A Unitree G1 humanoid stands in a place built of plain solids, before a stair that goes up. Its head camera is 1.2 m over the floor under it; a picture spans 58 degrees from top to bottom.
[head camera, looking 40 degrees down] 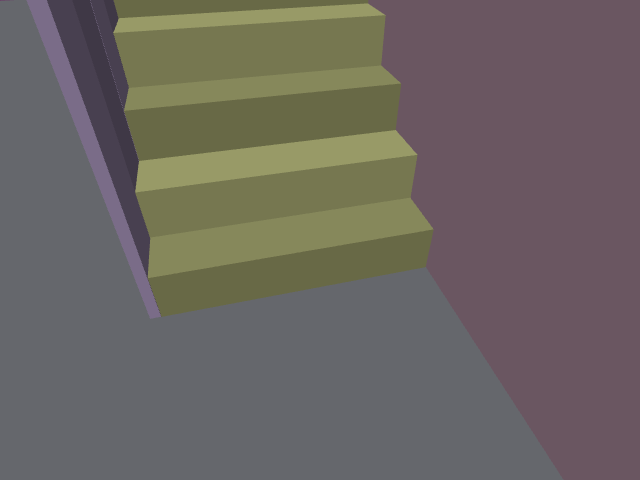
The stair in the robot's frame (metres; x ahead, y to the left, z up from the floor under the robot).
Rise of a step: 0.20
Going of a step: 0.22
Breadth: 1.02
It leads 15 degrees to the left of straight ahead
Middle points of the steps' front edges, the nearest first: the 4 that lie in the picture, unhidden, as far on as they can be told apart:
1.13 0.07 0.20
1.34 0.12 0.39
1.55 0.18 0.59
1.76 0.23 0.78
